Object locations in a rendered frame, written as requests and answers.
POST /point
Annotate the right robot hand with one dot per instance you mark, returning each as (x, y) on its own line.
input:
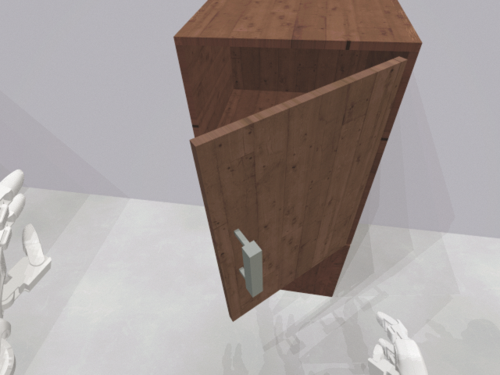
(404, 356)

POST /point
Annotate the cupboard door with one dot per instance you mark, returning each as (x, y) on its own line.
(291, 178)

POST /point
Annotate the handle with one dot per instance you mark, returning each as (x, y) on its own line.
(252, 271)

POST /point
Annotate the left robot hand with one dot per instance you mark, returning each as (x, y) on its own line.
(30, 269)

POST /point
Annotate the left robot forearm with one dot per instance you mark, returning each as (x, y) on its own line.
(7, 357)

